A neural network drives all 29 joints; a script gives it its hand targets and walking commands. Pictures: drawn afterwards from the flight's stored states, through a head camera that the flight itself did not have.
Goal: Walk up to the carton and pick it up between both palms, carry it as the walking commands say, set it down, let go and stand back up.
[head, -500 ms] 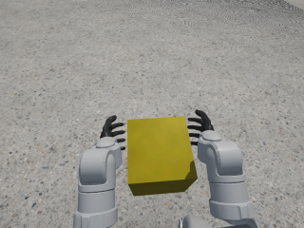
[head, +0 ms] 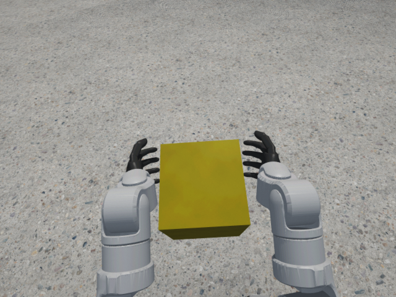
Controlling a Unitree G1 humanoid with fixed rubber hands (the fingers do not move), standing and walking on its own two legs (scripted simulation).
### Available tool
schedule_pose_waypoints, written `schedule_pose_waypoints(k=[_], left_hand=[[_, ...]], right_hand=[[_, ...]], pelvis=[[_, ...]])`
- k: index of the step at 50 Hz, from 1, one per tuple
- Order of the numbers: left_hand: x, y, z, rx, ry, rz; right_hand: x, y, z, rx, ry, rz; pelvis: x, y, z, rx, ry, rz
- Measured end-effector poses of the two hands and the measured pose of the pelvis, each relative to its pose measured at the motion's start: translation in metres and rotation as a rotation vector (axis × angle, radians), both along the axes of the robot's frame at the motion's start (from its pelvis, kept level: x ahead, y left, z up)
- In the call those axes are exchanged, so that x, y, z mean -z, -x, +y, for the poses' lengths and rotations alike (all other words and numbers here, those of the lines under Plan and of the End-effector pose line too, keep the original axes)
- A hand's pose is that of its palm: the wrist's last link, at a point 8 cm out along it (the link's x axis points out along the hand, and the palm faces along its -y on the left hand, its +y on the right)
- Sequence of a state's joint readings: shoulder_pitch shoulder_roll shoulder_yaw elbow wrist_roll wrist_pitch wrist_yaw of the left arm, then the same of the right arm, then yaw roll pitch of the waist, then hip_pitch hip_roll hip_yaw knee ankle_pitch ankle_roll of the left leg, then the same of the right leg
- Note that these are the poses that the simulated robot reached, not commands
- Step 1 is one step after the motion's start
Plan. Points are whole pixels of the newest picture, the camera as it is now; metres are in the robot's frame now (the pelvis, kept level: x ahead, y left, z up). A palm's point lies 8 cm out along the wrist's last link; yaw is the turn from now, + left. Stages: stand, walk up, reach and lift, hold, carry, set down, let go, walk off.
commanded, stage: carry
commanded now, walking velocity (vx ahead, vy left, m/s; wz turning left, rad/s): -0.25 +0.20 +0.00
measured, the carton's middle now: (203, 194) +0.32 -0.01 +0.01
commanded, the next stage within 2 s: none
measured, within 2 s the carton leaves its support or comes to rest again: neither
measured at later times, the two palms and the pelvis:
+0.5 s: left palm out of the picture +0.13 +0.23 +0.10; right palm out of the picture +0.11 -0.01 +0.09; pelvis -0.18 +0.13 +0.00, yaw -2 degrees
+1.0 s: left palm out of the picture -0.07 +0.43 +0.09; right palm out of the picture -0.05 +0.19 +0.10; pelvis -0.36 +0.29 -0.01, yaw +0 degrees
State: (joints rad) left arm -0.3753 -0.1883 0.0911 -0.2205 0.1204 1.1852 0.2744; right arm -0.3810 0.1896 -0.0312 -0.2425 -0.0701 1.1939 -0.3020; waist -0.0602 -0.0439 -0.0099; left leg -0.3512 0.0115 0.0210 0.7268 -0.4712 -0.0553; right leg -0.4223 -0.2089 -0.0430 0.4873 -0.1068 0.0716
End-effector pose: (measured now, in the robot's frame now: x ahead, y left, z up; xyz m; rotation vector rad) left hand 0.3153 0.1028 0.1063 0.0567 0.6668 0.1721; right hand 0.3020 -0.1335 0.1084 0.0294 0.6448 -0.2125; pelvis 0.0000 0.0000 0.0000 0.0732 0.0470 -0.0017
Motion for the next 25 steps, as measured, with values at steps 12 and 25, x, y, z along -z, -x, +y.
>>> schedule_pose_waypoints(k=[12,25], left_hand=[[0.026,0.118,0.115,-0.088,0.088,0.048],[0.004,0.190,0.125,0.053,-0.028,0.047]], right_hand=[[0.018,0.079,0.114,-0.123,0.090,0.068],[0.020,0.193,0.126,-0.016,-0.024,0.058]], pelvis=[[0.007,0.088,0.074,-0.017,0.086,-0.017],[0.000,0.177,0.131,0.029,0.027,-0.016]])
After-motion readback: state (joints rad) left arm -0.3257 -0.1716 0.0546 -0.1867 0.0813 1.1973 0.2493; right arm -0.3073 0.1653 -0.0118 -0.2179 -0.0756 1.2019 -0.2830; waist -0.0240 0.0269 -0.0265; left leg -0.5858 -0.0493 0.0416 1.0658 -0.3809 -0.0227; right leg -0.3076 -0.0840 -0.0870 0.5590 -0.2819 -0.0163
